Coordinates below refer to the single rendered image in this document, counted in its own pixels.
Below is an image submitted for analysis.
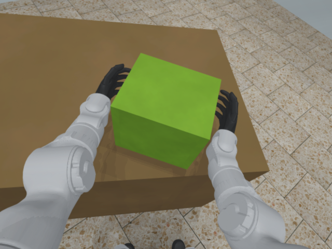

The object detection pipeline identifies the left robot upper arm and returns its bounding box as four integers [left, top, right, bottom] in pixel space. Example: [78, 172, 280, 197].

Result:
[0, 145, 95, 249]

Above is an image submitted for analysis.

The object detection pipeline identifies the left robot forearm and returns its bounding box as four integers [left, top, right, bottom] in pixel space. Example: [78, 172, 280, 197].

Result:
[23, 93, 110, 187]

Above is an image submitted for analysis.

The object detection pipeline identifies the robot left hand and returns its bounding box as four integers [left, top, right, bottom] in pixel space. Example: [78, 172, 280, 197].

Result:
[96, 64, 131, 100]

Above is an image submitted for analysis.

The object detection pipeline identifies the right robot forearm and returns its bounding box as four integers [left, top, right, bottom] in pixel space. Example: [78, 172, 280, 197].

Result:
[206, 129, 266, 211]

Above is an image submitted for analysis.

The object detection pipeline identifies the pedestal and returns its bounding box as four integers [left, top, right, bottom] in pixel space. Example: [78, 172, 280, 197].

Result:
[0, 13, 270, 219]

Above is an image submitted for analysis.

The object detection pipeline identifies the robot right hand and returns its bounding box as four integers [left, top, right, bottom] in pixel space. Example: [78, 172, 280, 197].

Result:
[215, 90, 238, 133]

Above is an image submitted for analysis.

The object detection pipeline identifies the right robot upper arm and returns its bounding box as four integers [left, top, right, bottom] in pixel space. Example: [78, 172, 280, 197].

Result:
[217, 192, 310, 249]

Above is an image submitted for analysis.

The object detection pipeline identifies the carton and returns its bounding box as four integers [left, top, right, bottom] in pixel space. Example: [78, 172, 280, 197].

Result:
[110, 53, 221, 170]

